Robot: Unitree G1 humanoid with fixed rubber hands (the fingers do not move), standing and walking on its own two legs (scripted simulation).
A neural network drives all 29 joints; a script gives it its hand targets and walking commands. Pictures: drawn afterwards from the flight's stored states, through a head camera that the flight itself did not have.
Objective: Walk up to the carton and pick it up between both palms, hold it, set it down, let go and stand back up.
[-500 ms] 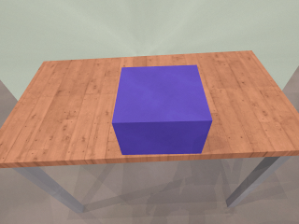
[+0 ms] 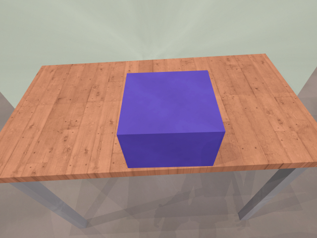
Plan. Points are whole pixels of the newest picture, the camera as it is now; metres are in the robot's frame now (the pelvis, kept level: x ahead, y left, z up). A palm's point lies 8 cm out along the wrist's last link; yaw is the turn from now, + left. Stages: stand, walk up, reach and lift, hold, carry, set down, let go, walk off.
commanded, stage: stand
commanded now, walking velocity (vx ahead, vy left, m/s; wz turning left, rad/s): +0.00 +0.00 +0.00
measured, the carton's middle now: (168, 118) +0.43 +0.00 +0.06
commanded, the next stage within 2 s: none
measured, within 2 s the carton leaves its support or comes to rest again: neither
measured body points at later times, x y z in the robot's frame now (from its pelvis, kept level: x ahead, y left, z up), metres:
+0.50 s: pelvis +0.01 +0.00 +0.00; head +0.01 +0.00 +0.45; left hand +0.02 +0.24 -0.15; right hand +0.00 -0.24 -0.15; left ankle -0.04 +0.12 -0.74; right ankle +0.03 -0.12 -0.74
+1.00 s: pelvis +0.00 +0.00 +0.00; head +0.01 +0.00 +0.45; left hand +0.01 +0.24 -0.15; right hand -0.01 -0.23 -0.15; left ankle -0.04 +0.12 -0.74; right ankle +0.03 -0.12 -0.74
